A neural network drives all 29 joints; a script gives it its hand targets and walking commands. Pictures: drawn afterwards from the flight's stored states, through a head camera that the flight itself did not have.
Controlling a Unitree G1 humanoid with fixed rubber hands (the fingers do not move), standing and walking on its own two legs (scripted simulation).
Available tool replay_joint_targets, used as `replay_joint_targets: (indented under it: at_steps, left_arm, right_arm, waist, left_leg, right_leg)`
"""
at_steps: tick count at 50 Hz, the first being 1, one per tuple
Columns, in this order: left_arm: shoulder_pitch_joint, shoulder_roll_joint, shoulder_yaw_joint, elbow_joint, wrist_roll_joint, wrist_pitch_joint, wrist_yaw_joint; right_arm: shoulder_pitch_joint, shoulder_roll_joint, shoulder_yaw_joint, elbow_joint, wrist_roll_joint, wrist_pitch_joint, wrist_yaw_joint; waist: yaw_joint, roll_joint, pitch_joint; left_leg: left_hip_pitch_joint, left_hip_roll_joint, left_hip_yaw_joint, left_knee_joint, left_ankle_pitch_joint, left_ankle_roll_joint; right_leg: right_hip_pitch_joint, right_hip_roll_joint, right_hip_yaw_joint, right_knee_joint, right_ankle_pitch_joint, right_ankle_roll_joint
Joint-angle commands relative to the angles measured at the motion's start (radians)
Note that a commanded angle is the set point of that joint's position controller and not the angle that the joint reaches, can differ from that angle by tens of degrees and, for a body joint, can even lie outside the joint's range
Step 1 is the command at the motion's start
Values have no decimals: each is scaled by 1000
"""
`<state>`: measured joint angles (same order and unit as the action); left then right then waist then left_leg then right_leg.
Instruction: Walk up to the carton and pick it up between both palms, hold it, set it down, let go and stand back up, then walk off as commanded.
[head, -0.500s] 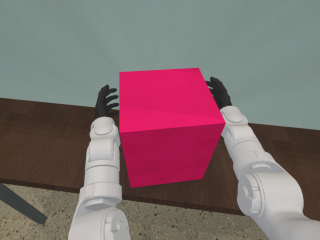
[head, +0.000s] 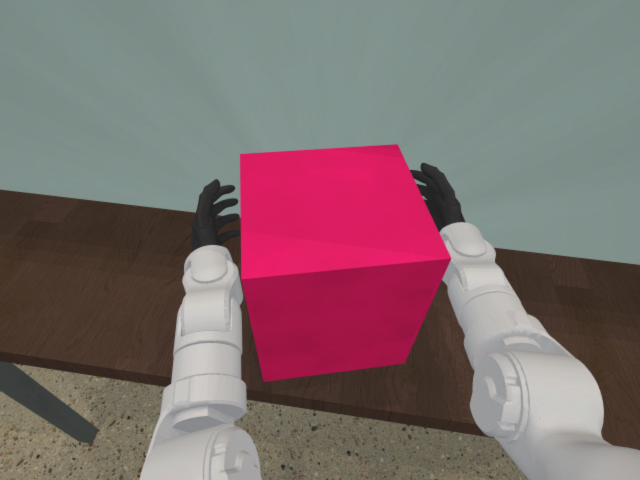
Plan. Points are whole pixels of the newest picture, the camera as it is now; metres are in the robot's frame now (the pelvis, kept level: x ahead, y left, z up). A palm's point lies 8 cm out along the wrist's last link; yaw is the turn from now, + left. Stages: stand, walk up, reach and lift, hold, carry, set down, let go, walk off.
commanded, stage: set down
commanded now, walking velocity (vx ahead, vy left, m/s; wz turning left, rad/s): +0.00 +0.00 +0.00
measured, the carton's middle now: (328, 266) +0.40 +0.05 +0.05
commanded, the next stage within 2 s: none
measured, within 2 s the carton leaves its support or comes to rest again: neither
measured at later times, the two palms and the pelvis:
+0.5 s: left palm (208, 247) +0.36 +0.20 +0.11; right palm (444, 223) +0.44 -0.09 +0.12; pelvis +0.00 +0.00 +0.00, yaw +0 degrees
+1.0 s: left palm (209, 248) +0.36 +0.20 +0.11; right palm (446, 225) +0.44 -0.09 +0.12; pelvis +0.01 +0.01 +0.00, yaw +0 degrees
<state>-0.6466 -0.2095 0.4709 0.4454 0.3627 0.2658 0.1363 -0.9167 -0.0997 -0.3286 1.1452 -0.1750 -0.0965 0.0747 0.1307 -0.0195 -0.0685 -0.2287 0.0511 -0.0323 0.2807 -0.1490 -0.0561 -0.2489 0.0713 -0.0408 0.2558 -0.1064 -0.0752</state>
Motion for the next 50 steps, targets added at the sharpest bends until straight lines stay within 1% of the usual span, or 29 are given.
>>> replay_joint_targets:
  at_steps: [1,5,7,8,11,15,17,21,25,27,28,33,35,36,45,47,50]
  left_arm:
    - [-485,-412,-323,-21,-16,-48,-56]
    - [-477,-409,-298,-13,-7,-50,-59]
    - [-476,-408,-293,-11,-5,-54,-61]
    - [-470,-408,-284,-10,0,-57,-62]
    - [-459,-414,-287,-13,5,-64,-63]
    - [-428,-408,-275,-12,21,-61,-69]
    - [-408,-405,-270,-8,26,-56,-72]
    - [-386,-397,-259,-4,31,-56,-78]
    - [-363,-395,-244,1,36,-58,-83]
    - [-355,-398,-244,-3,38,-59,-83]
    - [-351,-402,-242,-1,42,-58,-84]
    - [-318,-404,-238,-3,52,-56,-87]
    - [-307,-399,-234,-4,56,-53,-89]
    - [-302,-399,-232,-3,59,-52,-90]
    - [-253,-402,-231,-10,65,-47,-95]
    - [-243,-396,-219,-4,71,-45,-97]
    - [-232,-392,-218,-7,72,-47,-97]
  right_arm:
    - [-462,429,147,-97,-18,-48,99]
    - [-455,430,133,-91,-30,-43,104]
    - [-447,432,118,-86,-43,-43,106]
    - [-442,433,115,-89,-46,-43,106]
    - [-422,437,96,-83,-62,-48,108]
    - [-394,437,87,-84,-68,-46,114]
    - [-380,433,86,-82,-68,-43,115]
    - [-373,432,91,-90,-71,-41,118]
    - [-354,437,89,-89,-76,-38,121]
    - [-349,438,90,-90,-76,-37,126]
    - [-342,437,83,-93,-82,-36,126]
    - [-312,441,83,-89,-79,-34,134]
    - [-296,433,73,-85,-82,-30,137]
    - [-292,436,77,-86,-80,-31,138]
    - [-252,433,82,-90,-75,-24,148]
    - [-245,430,82,-93,-76,-22,150]
    - [-236,419,73,-89,-79,-19,152]
  waist:
    - [1,-19,-418]
    - [7,-35,-398]
    - [1,-34,-404]
    - [3,-40,-405]
    - [-8,-21,-424]
    - [-8,-7,-401]
    - [-8,-9,-370]
    - [-11,-34,-339]
    - [-6,-46,-325]
    - [-5,-42,-327]
    - [-10,-43,-325]
    - [-7,-32,-308]
    - [-14,-32,-297]
    - [-8,-30,-295]
    - [-13,-35,-264]
    - [-7,-40,-257]
    - [-8,-35,-253]
  left_leg:
    - [81,-38,128,18,334,30]
    - [70,-39,132,6,295,37]
    - [69,-40,134,1,286,39]
    - [69,-41,135,2,289,40]
    - [87,-42,136,7,306,35]
    - [90,-43,138,9,327,34]
    - [93,-45,137,5,323,36]
    - [78,-47,135,-3,309,43]
    - [71,-48,137,-6,303,47]
    - [79,-47,136,-7,308,47]
    - [79,-47,136,-7,307,45]
    - [93,-46,135,-3,327,43]
    - [96,-46,134,-4,326,44]
    - [93,-46,135,-4,325,45]
    - [102,-45,131,-3,338,46]
    - [101,-46,132,-3,336,50]
    - [103,-44,133,-3,343,49]
  right_leg:
    - [253,-32,-49,20,175,59]
    - [249,-35,-46,12,135,61]
    - [245,-39,-48,10,126,64]
    - [251,-38,-47,10,131,63]
    - [238,-39,-47,10,141,62]
    - [250,-41,-46,13,165,63]
    - [247,-40,-46,10,157,64]
    - [261,-41,-45,12,155,69]
    - [264,-45,-42,11,154,72]
    - [259,-43,-43,11,151,72]
    - [257,-43,-45,9,147,70]
    - [247,-45,-39,7,154,67]
    - [240,-44,-43,5,146,67]
    - [243,-45,-40,6,146,67]
    - [228,-47,-35,4,144,65]
    - [231,-48,-34,4,139,66]
    - [222,-48,-33,5,136,65]
